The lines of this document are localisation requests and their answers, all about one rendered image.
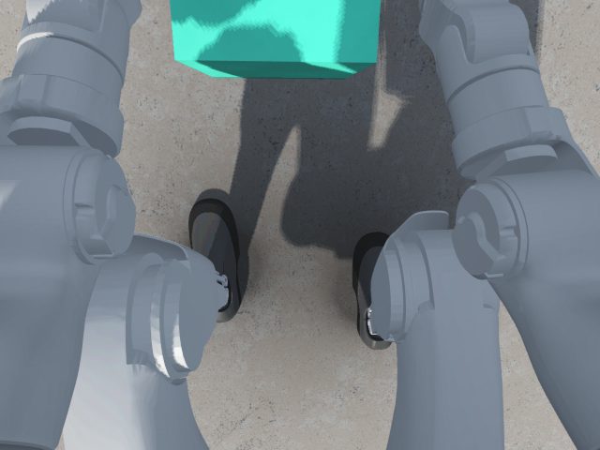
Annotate carton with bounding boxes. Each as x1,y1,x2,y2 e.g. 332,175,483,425
170,0,381,80

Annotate left robot shin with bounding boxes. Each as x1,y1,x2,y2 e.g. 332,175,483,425
122,232,229,346

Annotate robot left forearm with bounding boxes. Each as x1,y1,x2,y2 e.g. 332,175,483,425
0,0,143,158

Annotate left robot thigh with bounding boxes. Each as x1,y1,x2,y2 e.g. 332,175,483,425
63,252,210,450

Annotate robot right upper arm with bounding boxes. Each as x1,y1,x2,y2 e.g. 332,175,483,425
451,169,600,450

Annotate robot right forearm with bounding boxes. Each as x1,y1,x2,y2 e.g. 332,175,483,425
418,0,600,183

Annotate robot left upper arm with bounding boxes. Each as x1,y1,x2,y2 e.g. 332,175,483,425
0,145,136,450

